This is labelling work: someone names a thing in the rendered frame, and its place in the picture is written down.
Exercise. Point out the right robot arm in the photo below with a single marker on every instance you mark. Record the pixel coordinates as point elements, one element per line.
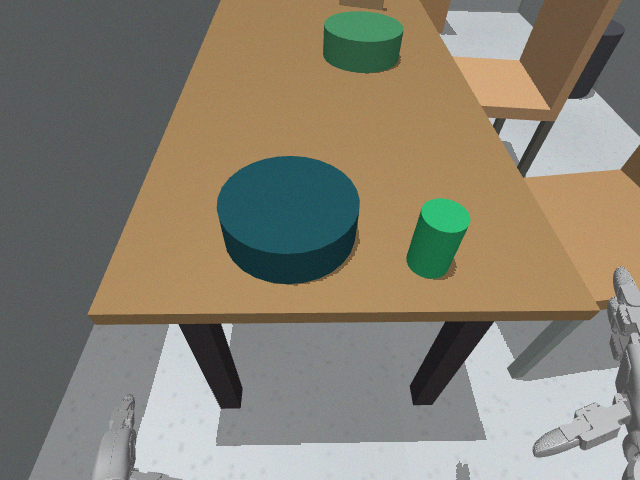
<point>631,449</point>

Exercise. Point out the left robot hand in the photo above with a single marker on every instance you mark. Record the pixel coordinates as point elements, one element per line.
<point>116,455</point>

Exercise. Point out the chair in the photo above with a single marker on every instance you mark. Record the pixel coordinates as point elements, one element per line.
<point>596,216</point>
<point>536,87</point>

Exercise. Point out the table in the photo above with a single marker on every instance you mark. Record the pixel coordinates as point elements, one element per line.
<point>261,88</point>

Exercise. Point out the right robot hand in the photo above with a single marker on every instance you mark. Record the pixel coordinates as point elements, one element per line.
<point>595,424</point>

